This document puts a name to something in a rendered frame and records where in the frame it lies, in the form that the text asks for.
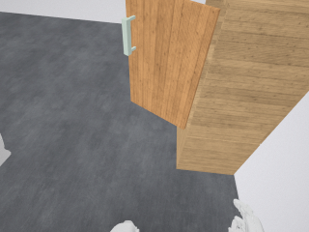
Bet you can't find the robot right hand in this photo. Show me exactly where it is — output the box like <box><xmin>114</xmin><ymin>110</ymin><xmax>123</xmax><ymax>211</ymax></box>
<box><xmin>228</xmin><ymin>198</ymin><xmax>265</xmax><ymax>232</ymax></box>

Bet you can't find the left robot thigh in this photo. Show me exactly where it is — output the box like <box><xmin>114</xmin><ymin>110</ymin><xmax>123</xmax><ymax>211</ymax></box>
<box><xmin>110</xmin><ymin>222</ymin><xmax>140</xmax><ymax>232</ymax></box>

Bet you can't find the robot left hand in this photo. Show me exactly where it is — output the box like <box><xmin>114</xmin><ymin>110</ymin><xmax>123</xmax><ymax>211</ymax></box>
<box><xmin>0</xmin><ymin>133</ymin><xmax>11</xmax><ymax>166</ymax></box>

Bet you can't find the handle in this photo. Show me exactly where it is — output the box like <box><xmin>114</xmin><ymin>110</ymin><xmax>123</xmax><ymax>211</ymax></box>
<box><xmin>122</xmin><ymin>15</ymin><xmax>136</xmax><ymax>56</ymax></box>

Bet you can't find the left robot shin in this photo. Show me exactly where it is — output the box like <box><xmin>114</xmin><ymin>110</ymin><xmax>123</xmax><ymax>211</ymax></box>
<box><xmin>124</xmin><ymin>220</ymin><xmax>134</xmax><ymax>225</ymax></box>

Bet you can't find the cupboard door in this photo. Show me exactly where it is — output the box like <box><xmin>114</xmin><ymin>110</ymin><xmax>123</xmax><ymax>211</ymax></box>
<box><xmin>126</xmin><ymin>0</ymin><xmax>221</xmax><ymax>130</ymax></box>

